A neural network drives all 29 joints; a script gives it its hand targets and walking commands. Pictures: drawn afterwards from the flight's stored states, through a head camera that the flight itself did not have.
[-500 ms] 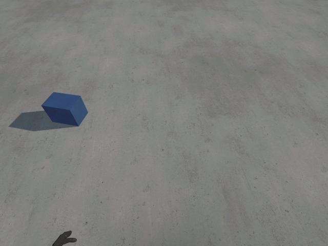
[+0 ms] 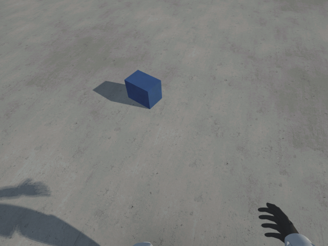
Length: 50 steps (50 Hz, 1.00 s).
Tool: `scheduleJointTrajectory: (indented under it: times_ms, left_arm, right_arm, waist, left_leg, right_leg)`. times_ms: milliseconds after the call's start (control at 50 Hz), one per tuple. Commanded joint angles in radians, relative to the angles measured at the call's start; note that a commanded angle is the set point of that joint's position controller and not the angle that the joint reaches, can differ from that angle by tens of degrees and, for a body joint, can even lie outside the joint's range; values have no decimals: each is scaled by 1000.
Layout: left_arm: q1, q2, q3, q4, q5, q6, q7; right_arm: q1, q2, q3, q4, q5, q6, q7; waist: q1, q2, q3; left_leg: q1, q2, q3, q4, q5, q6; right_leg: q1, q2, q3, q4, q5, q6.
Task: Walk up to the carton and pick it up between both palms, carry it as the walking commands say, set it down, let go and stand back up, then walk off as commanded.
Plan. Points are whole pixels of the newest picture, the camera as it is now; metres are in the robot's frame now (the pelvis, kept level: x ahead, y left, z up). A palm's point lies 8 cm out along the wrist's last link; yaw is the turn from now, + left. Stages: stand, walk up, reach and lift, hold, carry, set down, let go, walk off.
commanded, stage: walk up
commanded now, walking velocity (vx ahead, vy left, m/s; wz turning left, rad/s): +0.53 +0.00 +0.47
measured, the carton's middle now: (143, 89) +1.34 +0.38 -0.65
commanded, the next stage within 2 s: none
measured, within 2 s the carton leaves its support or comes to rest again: neither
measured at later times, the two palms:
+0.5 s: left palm (112, 139) +0.44 +0.26 -0.08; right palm (281, 227) +0.23 -0.25 -0.13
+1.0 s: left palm (89, 163) +0.36 +0.33 -0.13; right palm (209, 94) +0.70 -0.07 -0.09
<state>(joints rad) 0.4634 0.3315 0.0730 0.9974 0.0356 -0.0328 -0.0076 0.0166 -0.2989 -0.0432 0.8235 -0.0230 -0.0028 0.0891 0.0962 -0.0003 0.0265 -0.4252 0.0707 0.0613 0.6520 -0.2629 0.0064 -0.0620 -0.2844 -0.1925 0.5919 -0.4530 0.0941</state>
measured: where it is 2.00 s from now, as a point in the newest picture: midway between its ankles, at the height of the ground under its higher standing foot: (159, 148)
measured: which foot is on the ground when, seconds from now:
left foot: down 0.00-0.46, up 0.48-0.94, down 0.96-1.00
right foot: up 0.00-0.44, down 0.46-0.96, up 0.98-1.00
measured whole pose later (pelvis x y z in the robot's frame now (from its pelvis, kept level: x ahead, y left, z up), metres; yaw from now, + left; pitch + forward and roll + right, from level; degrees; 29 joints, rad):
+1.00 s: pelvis +0.49 +0.12 +0.01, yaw +13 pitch +1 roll -1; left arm 0.45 0.21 0.05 1.03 0.02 -0.05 -0.01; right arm 0.05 -0.21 -0.03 0.91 -0.05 -0.06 0.04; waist 0.06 -0.01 0.04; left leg -0.41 0.08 0.11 0.59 -0.19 0.01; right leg -0.14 -0.15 -0.11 0.75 -0.48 0.03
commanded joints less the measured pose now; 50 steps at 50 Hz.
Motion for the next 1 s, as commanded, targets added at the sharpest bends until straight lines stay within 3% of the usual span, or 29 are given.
scheduleJointTrajectory:
  times_ms: [0,20,60,80,120,200,260,340,360,380,400,420,440,460,480,500,520,540,560,600,660,760,800,860,880,920,940,960,980]
  left_arm:
    - [-205,49,-13,-201,11,-29,-11]
    - [-258,71,-5,-191,12,-31,-8]
    - [-189,45,-8,-153,-5,-42,-14]
    - [-153,38,-6,-127,-5,-34,-19]
    - [-163,21,-4,-112,-1,-13,-25]
    - [-371,-19,-17,-167,-5,5,-41]
    - [-486,-36,-24,-213,-15,1,-52]
    - [-545,-36,-20,-245,-20,-8,-49]
    - [-536,-30,-18,-245,-19,-13,-45]
    - [-472,-17,-15,-223,-18,-21,-37]
    - [-349,7,-2,-174,-13,-28,-24]
    - [-205,44,14,-109,-4,-33,-10]
    - [-71,111,33,-74,15,-42,0]
    - [-8,211,52,-65,12,-32,3]
    - [-42,204,40,-57,2,-25,-1]
    - [-132,144,25,-74,5,-27,-2]
    - [-187,95,22,-76,1,-32,4]
    - [-188,78,22,-67,-10,-31,17]
    - [-210,31,9,-55,-14,-39,18]
    - [-192,12,3,-40,-8,-56,13]
    - [-132,18,5,-27,-2,-60,12]
    - [-41,28,16,-22,6,-52,17]
    - [-22,42,22,-15,6,-48,19]
    - [-23,46,15,-4,-2,-39,3]
    - [-14,47,11,-4,-9,-35,2]
    - [-24,43,8,-9,-23,-31,-2]
    - [-10,4,-5,-26,-23,-30,-3]
    - [-6,-81,-31,-77,-21,-40,0]
    - [-66,-33,-7,-72,-3,-32,3]
  right_arm:
    - [483,-380,-84,76,2,-25,-59]
    - [429,-307,-64,73,4,-28,-64]
    - [260,-171,-38,40,10,-42,-66]
    - [239,-135,-35,35,11,-54,-69]
    - [266,-117,-30,52,14,-76,-72]
    - [354,-83,-27,93,7,-84,-81]
    - [378,-75,-29,107,2,-84,-86]
    - [424,-95,-39,138,-2,-79,-98]
    - [434,-100,-41,148,-2,-77,-102]
    - [439,-90,-38,171,1,-70,-105]
    - [450,-85,-36,182,5,-65,-100]
    - [480,-67,-28,185,10,-66,-97]
    - [485,-26,-15,159,10,-73,-97]
    - [539,38,7,121,19,-76,-103]
    - [470,-42,-21,137,14,-67,-102]
    - [443,-35,-27,148,8,-66,-94]
    - [432,-17,-31,161,-2,-56,-86]
    - [423,-15,-40,151,-9,-34,-71]
    - [436,10,-38,149,-13,-21,-63]
    - [415,27,-28,136,-18,2,-44]
    - [297,22,-24,99,-14,16,-26]
    - [82,51,4,45,-1,13,1]
    - [28,53,9,33,2,9,7]
    - [2,36,2,34,0,-13,-12]
    - [17,23,1,42,-8,-18,-18]
    - [203,-37,-20,104,-26,-43,-40]
    - [366,-105,-43,156,-40,-61,-57]
    - [469,-240,-74,156,-41,-67,-77]
    - [493,-274,-75,162,-10,-62,-76]
  waist:
    - [-281,451,-168]
    - [-241,276,-113]
    - [-125,145,-47]
    - [-94,139,-51]
    - [-82,159,-58]
    - [-125,153,51]
    - [-151,144,79]
    - [-162,145,64]
    - [-155,151,55]
    - [-121,176,17]
    - [-63,130,-64]
    - [-12,42,-150]
    - [33,-121,-217]
    - [26,-399,-334]
    - [-10,-240,-271]
    - [-34,-154,-159]
    - [-63,-59,-69]
    - [-87,-8,-26]
    - [-115,-40,-12]
    - [-127,-151,-13]
    - [-114,-167,11]
    - [-56,-158,102]
    - [-48,-166,114]
    - [-52,-258,74]
    - [-62,-211,67]
    - [-149,-33,-22]
    - [-200,124,-128]
    - [-250,419,-227]
    - [-255,299,-208]
  left_leg:
    - [603,371,-768,-470,-418,170]
    - [521,321,-692,-442,-367,160]
    - [403,218,-479,-379,-29,125]
    - [350,181,-393,-362,95,112]
    - [310,163,-308,-366,269,116]
    - [299,175,-273,-455,261,147]
    - [316,153,-233,-488,266,142]
    - [386,178,-233,-465,381,122]
    - [394,169,-217,-435,420,112]
    - [375,114,-164,-347,461,93]
    - [327,59,-116,-177,522,74]
    - [227,20,-119,6,509,62]
    - [26,-9,-151,258,143,47]
    - [-143,-71,-107,526,-293,30]
    - [-156,-33,-175,623,-248,31]
    - [-157,-6,-171,631,-179,21]
    - [-156,25,-165,640,-94,-5]
    - [-150,40,-173,650,-43,-27]
    - [-107,52,-162,617,-10,-36]
    - [-95,42,-123,584,52,-30]
    - [-155,41,-84,501,135,-25]
    - [-145,36,-12,154,201,-46]
    - [-93,31,10,35,196,-47]
    - [48,19,41,-59,99,-38]
    - [94,16,58,-81,83,-33]
    - [315,3,61,-178,84,-15]
    - [514,82,-62,-216,-4,20]
    - [673,402,-509,-358,-118,115]
    - [625,443,-668,-449,-205,155]
  right_leg:
    - [-755,192,131,713,-158,-88]
    - [-769,135,207,769,-51,-98]
    - [-693,99,228,679,127,-79]
    - [-622,97,216,635,170,-65]
    - [-557,121,185,587,208,-45]
    - [-601,134,163,345,298,-23]
    - [-564,167,135,137,378,-26]
    - [-509,189,122,27,393,-49]
    - [-466,196,116,1,371,-57]
    - [-341,210,99,-29,333,-70]
    - [-130,232,48,-70,352,-80]
    - [89,227,35,-73,348,-94]
    - [278,20,278,-116,239,-116]
    - [358,-294,713,-301,161,-199]
    - [229,-236,740,-351,76,-219]
    - [109,-177,641,-372,56,-221]
    - [8,-152,556,-380,122,-210]
    - [-57,-145,504,-366,273,-189]
    - [-119,-103,401,-348,407,-162]
    - [-145,-60,279,-333,515,-142]
    - [-128,-48,218,-365,444,-144]
    - [-106,-40,139,-439,342,-147]
    - [-100,-39,111,-452,349,-148]
    - [-103,8,49,-446,196,-173]
    - [-115,-4,67,-422,200,-184]
    - [-157,38,59,-163,305,-174]
    - [-260,103,27,132,256,-146]
    - [-536,199,44,455,-102,-100]
    - [-636,201,156,608,-97,-112]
